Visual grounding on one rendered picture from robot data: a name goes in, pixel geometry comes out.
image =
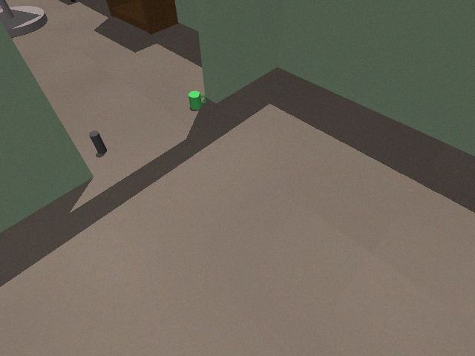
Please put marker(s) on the office chair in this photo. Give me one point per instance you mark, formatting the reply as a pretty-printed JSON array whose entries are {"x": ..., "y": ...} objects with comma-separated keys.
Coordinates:
[{"x": 22, "y": 19}]

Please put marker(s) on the bookshelf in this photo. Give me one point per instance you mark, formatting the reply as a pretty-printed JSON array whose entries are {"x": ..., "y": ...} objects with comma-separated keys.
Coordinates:
[{"x": 149, "y": 15}]

